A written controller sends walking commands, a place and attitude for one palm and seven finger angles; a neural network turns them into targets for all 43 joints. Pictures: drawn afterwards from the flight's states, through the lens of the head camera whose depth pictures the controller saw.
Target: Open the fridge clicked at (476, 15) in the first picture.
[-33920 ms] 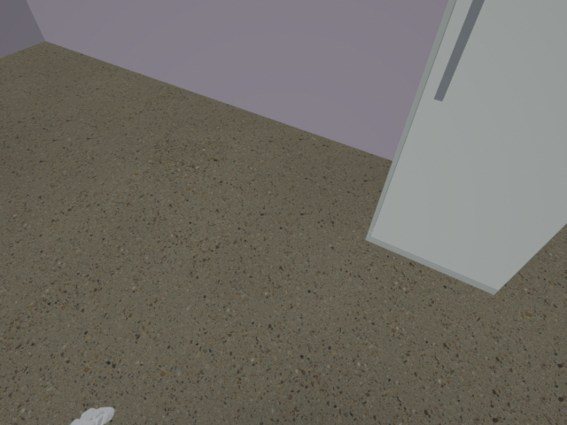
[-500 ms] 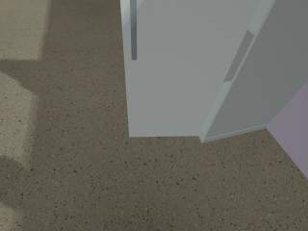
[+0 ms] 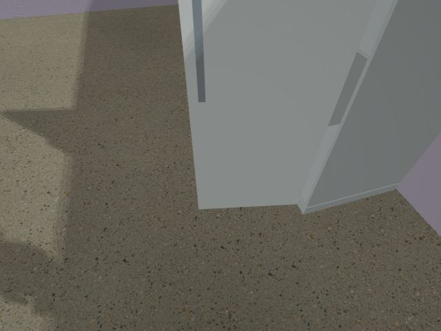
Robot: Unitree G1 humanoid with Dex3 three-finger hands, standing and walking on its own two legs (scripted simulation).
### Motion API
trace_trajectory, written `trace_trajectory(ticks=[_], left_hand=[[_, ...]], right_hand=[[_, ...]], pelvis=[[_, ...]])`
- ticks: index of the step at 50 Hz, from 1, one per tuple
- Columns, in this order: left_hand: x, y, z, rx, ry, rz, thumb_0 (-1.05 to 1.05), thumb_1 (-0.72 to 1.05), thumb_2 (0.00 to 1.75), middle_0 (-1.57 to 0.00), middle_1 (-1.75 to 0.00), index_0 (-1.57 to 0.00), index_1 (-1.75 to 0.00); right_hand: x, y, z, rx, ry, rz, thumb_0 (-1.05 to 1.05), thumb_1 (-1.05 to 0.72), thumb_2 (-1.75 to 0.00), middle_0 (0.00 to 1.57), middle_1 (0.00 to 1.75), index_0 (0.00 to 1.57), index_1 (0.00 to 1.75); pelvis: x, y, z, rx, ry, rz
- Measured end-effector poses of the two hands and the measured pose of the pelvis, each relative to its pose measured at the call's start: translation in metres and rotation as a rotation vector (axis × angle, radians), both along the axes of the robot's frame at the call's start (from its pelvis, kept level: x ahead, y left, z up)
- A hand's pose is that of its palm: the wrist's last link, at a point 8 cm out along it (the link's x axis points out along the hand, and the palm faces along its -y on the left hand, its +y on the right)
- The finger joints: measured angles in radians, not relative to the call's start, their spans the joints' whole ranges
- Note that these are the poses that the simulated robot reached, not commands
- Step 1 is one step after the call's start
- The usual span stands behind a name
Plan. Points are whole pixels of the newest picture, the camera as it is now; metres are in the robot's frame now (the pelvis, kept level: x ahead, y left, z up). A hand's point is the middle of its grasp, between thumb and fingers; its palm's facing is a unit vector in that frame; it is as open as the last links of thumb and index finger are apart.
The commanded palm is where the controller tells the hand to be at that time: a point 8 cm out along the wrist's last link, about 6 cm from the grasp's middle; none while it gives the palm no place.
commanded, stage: let the arm hang, fingers relaxed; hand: left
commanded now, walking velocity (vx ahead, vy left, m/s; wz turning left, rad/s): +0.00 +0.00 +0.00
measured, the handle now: (198, 37) +0.77 +0.10 +0.18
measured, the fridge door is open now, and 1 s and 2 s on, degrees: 77 77 77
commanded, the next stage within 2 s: look to check the result in 0.24 s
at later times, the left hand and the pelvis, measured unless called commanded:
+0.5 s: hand out of the picture +0.10 +0.23 -0.16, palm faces -0.03 -0.95 -0.30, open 7.3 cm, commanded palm none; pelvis +0.03 +0.00 +0.01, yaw +0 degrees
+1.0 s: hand out of the picture +0.13 +0.22 -0.15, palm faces -0.03 -0.95 -0.32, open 7.3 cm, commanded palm none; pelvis +0.05 -0.02 +0.01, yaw +0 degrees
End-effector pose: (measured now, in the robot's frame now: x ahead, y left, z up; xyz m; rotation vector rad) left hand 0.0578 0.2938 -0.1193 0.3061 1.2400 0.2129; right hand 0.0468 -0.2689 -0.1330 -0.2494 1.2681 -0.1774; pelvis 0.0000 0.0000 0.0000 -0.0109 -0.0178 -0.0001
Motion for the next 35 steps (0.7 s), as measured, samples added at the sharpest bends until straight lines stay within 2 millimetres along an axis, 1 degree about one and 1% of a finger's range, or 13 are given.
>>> trace_trajectory(ticks=[5, 10, 14, 20, 28, 35], left_hand=[[0.026, -0.001, 0.003, -0.009, -0.044, -0.026, 0.0, 0.91, 0.9, -0.19, -0.3, -0.2, -0.3], [0.038, -0.007, 0.001, -0.029, -0.05, -0.04, 0.0, 0.91, 0.9, -0.2, -0.3, -0.2, -0.3], [0.041, -0.011, -0.003, -0.043, -0.034, -0.041, 0.0, 0.91, 0.9, -0.2, -0.3, -0.21, -0.3], [0.038, -0.014, -0.006, -0.05, 0.004, -0.029, 0.0, 0.91, 0.9, -0.2, -0.3, -0.21, -0.3], [0.035, -0.013, -0.006, -0.036, 0.038, -0.011, 0.0, 0.91, 0.9, -0.2, -0.3, -0.21, -0.3], [0.042, -0.013, -0.002, -0.019, 0.039, -0.007, 0.0, 0.91, 0.9, -0.2, -0.3, -0.21, -0.3]], right_hand=[[0.023, -0.007, 0.008, -0.023, -0.042, 0.013, 0.0, -0.91, -0.9, 0.2, 0.3, 0.21, 0.3], [0.039, -0.015, 0.015, -0.048, -0.059, 0.022, 0.0, -0.91, -0.9, 0.2, 0.3, 0.21, 0.3], [0.046, -0.021, 0.019, -0.065, -0.056, 0.026, 0.0, -0.91, -0.9, 0.2, 0.3, 0.21, 0.3], [0.053, -0.026, 0.021, -0.076, -0.037, 0.03, 0.0, -0.91, -0.9, 0.2, 0.3, 0.21, 0.3], [0.06, -0.027, 0.018, -0.068, -0.015, 0.034, 0.0, -0.91, -0.9, 0.2, 0.3, 0.21, 0.3], [0.069, -0.026, 0.015, -0.053, -0.019, 0.034, 0.0, -0.91, -0.9, 0.2, 0.3, 0.21, 0.3]], pelvis=[[0.006, 0.002, 0.002, 0.004, 0.002, -0.002], [0.012, 0.002, 0.003, 0.006, 0.004, -0.001], [0.017, 0.001, 0.004, 0.007, 0.006, -0.001], [0.025, -0.002, 0.005, 0.008, 0.01, 0.003], [0.035, -0.006, 0.005, 0.009, 0.014, 0.006], [0.043, -0.009, 0.005, 0.011, 0.014, 0.004]])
